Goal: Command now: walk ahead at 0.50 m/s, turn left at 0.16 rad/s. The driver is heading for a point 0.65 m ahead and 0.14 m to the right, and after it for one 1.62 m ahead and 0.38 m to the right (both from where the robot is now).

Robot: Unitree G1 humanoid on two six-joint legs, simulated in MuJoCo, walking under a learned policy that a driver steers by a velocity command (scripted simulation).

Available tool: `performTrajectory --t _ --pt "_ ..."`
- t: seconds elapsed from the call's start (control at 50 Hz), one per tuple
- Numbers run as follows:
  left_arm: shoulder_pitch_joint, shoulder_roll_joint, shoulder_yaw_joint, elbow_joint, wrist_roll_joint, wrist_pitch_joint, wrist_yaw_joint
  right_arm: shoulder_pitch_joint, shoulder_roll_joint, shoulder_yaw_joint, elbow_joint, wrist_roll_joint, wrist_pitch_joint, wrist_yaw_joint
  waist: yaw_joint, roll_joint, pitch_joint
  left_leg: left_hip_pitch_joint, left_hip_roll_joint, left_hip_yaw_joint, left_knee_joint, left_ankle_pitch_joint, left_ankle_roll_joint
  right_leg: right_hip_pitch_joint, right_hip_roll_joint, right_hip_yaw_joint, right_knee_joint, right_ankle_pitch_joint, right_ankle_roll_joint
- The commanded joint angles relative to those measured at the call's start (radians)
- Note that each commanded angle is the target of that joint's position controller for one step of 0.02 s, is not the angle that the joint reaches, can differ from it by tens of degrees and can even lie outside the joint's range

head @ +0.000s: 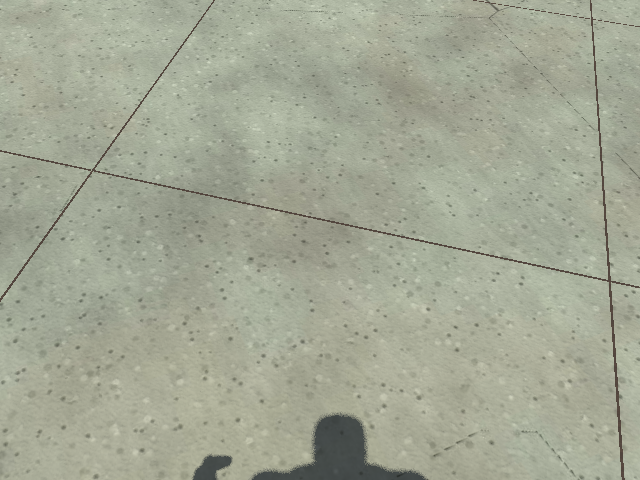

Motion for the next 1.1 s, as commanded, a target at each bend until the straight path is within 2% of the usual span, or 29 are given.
performTrajectory --t 0.02,0.1,0.12,0.14,0.16,0.18,0.2,0.22,0.24,0.26,0.28,0.34,0.4,0.48,0.54,0.58,0.64,0.66,0.68,0.7,0.72,0.74,0.78,0.8,0.86,0.9,0.96,1.04,1.1 --pt "-0.141 0.069 0.008 -0.095 -0.007 -0.023 -0.015 0.055 -0.170 -0.044 -0.016 0.005 -0.006 -0.007 -0.031 0.114 0.039 -0.017 0.279 -0.128 -0.064 0.229 0.138 0.029 0.033 -0.021 -0.082 0.033 -0.020" --pt "-0.096 0.101 0.016 -0.096 -0.005 -0.033 -0.031 0.060 -0.187 -0.052 0.006 0.006 0.012 -0.016 0.011 0.143 0.020 0.111 0.329 -0.149 0.039 0.438 0.105 0.075 0.060 -0.034 -0.133 -0.125 -0.079" --pt "-0.024 0.121 0.027 -0.078 -0.004 -0.034 -0.028 0.041 -0.194 -0.053 0.003 0.005 0.016 -0.017 0.054 0.152 -0.024 0.112 0.309 -0.130 0.119 0.609 0.090 0.184 0.092 -0.064 -0.148 -0.148 -0.100" --pt "0.113 0.158 0.046 -0.036 0.001 -0.035 -0.023 0.027 -0.180 -0.045 -0.002 0.002 0.020 -0.017 0.123 0.134 -0.117 0.071 0.255 -0.089 0.283 0.711 0.065 0.385 0.105 -0.078 -0.155 -0.114 -0.133" --pt "0.287 0.215 0.060 -0.007 0.014 -0.034 -0.016 0.033 -0.138 -0.025 -0.022 -0.013 0.021 -0.018 0.185 0.050 -0.268 -0.107 0.194 -0.048 0.564 0.496 0.032 0.686 -0.050 0.093 -0.115 -0.087 -0.198" --pt "0.365 0.283 0.078 0.027 0.012 -0.027 -0.021 0.188 -0.032 0.004 -0.027 -0.003 0.001 -0.008 0.121 -0.244 -0.396 -0.512 0.012 -0.009 0.930 -0.175 -0.047 1.041 -0.273 0.567 -0.205 -0.303 -0.365" --pt "0.369 0.184 0.052 0.030 -0.013 -0.025 -0.024 0.131 -0.114 -0.008 -0.014 0.011 -0.014 -0.004 0.166 -0.182 -0.375 -0.648 0.035 -0.115 1.040 -0.333 -0.041 1.045 -0.270 0.702 -0.317 -0.509 -0.352" --pt "0.289 0.144 0.038 0.015 -0.012 -0.023 -0.020 0.023 -0.169 -0.023 -0.047 0.029 -0.024 0.000 0.167 -0.105 -0.212 -0.717 0.091 -0.096 1.058 -0.254 -0.032 0.915 -0.241 0.555 -0.337 -0.523 -0.303" --pt "0.217 0.130 0.031 0.000 0.000 -0.017 -0.016 -0.043 -0.164 -0.019 -0.064 0.025 -0.030 -0.003 0.143 -0.020 -0.132 -0.694 0.143 -0.057 1.016 -0.166 -0.029 0.773 -0.203 0.441 -0.354 -0.440 -0.276" --pt "0.174 0.109 0.023 -0.004 0.009 -0.016 -0.016 -0.074 -0.156 -0.023 -0.070 0.009 -0.030 -0.004 0.118 0.005 -0.065 -0.668 0.175 -0.042 0.950 -0.113 -0.035 0.653 -0.169 0.363 -0.382 -0.337 -0.272" --pt "0.154 0.092 0.015 -0.006 0.019 -0.020 -0.015 -0.056 -0.148 -0.027 -0.067 0.003 -0.024 -0.004 0.086 -0.021 -0.056 -0.608 0.203 -0.046 0.906 -0.074 -0.036 0.585 -0.142 0.309 -0.403 -0.260 -0.263" --pt "0.159 0.104 0.016 0.011 0.007 -0.028 -0.014 -0.024 -0.101 -0.019 -0.057 0.000 -0.004 -0.006 0.056 -0.036 -0.044 -0.566 0.224 -0.022 0.807 -0.043 -0.061 0.507 -0.118 0.208 -0.461 -0.139 -0.280" --pt "0.185 0.141 0.026 0.030 0.004 -0.023 -0.001 -0.117 -0.087 -0.012 -0.085 -0.008 0.000 -0.008 0.072 -0.011 -0.014 -0.625 0.236 -0.006 0.649 0.098 -0.091 0.509 -0.109 0.136 -0.498 -0.066 -0.281" --pt "0.236 0.153 0.026 0.056 -0.008 -0.012 0.008 -0.244 -0.060 0.000 -0.110 -0.003 -0.013 0.004 0.117 -0.009 0.009 -0.573 0.202 0.032 0.402 0.306 -0.094 0.519 -0.061 0.034 -0.502 -0.043 -0.237" --pt "0.309 0.156 0.027 0.090 -0.017 0.002 0.009 -0.343 -0.060 0.003 -0.141 0.003 -0.021 0.017 0.152 -0.004 0.036 -0.561 0.175 0.037 0.307 0.328 -0.093 0.572 -0.086 0.056 -0.471 -0.054 -0.237" --pt "0.328 0.162 0.030 0.102 -0.020 0.016 0.014 -0.378 -0.072 0.000 -0.160 0.006 -0.031 0.029 0.149 -0.013 0.046 -0.567 0.160 0.025 0.255 0.283 -0.082 0.631 -0.114 0.090 -0.426 -0.036 -0.232" --pt "0.303 0.189 0.042 0.103 -0.022 0.031 0.023 -0.304 -0.118 -0.016 -0.144 0.005 -0.046 0.034 0.083 -0.041 0.006 -0.427 0.132 0.028 0.200 0.190 -0.052 0.663 -0.136 0.132 -0.323 0.068 -0.205" --pt "0.284 0.181 0.038 0.098 -0.021 0.033 0.024 -0.194 -0.149 -0.034 -0.113 0.001 -0.048 0.028 0.021 -0.034 -0.058 -0.260 0.114 0.050 0.169 0.190 -0.028 0.633 -0.096 0.106 -0.209 0.176 -0.181" --pt "0.276 0.137 0.022 0.083 -0.008 0.031 0.023 -0.030 -0.203 -0.056 -0.075 -0.012 -0.050 0.018 -0.050 -0.008 -0.191 0.017 0.186 -0.004 0.223 0.217 0.017 0.509 -0.037 0.069 0.008 0.115 -0.147" --pt "0.355 0.036 -0.007 0.052 0.003 0.017 0.021 0.101 -0.300 -0.080 -0.060 -0.032 -0.043 0.008 -0.053 0.194 -0.363 0.416 0.440 -0.340 0.230 0.166 0.130 0.160 0.101 -0.015 0.382 -0.248 -0.078" --pt "0.393 0.039 -0.012 0.056 -0.019 0.001 0.017 0.127 -0.256 -0.069 -0.046 -0.021 -0.033 0.011 -0.046 0.351 -0.456 0.482 0.539 -0.643 0.094 0.000 0.210 -0.021 0.144 0.056 0.583 -0.688 -0.061" --pt "0.322 0.141 0.017 0.049 -0.043 -0.003 0.016 0.066 -0.182 -0.047 -0.053 -0.013 -0.030 0.009 -0.052 0.238 -0.295 0.358 0.499 -0.536 0.058 -0.103 0.165 -0.104 0.081 0.090 0.665 -0.641 -0.065" --pt "0.221 0.135 0.025 0.026 -0.034 0.007 0.021 -0.070 -0.116 -0.024 -0.059 -0.015 -0.031 0.008 -0.003 0.145 -0.096 0.078 0.425 -0.293 -0.006 0.041 0.115 -0.075 0.012 0.048 0.617 -0.490 -0.060" --pt "0.229 0.124 0.033 0.030 -0.024 0.023 0.026 -0.125 -0.088 -0.016 -0.061 -0.023 -0.037 0.010 0.035 0.155 -0.050 -0.025 0.391 -0.189 -0.028 0.207 0.102 -0.017 -0.010 0.055 0.572 -0.453 -0.051" --pt "0.269 0.068 0.032 0.016 -0.019 0.067 0.030 -0.192 -0.107 -0.026 -0.049 -0.032 -0.048 0.007 0.099 0.155 -0.028 -0.158 0.374 -0.001 -0.046 0.577 0.117 0.073 -0.011 0.028 0.516 -0.413 -0.015" --pt "0.235 0.053 0.029 -0.016 -0.011 0.078 0.027 -0.202 -0.137 -0.036 -0.038 -0.030 -0.044 -0.007 0.104 0.146 -0.025 -0.166 0.367 0.082 -0.057 0.631 0.121 0.067 -0.010 0.009 0.397 -0.319 -0.002" --pt "0.163 0.039 0.022 -0.051 -0.005 0.077 0.003 -0.204 -0.158 -0.042 -0.029 -0.023 -0.023 -0.028 0.078 0.135 -0.047 -0.153 0.336 0.187 -0.047 0.607 0.104 0.143 0.007 -0.040 0.191 -0.130 -0.010" --pt "0.088 0.071 0.034 -0.108 0.000 0.086 -0.027 -0.181 -0.189 -0.052 -0.008 0.004 0.006 -0.037 0.058 0.128 -0.059 -0.042 0.377 0.202 0.027 0.577 0.083 0.161 0.026 -0.059 0.055 -0.141 -0.042" --pt "0.129 0.107 0.055 -0.123 0.003 0.093 -0.036 -0.205 -0.207 -0.061 -0.009 0.028 0.029 -0.040 0.095 0.129 -0.069 -0.008 0.382 0.212 0.195 0.638 0.041 0.233 0.074 -0.104 -0.036 -0.229 -0.093"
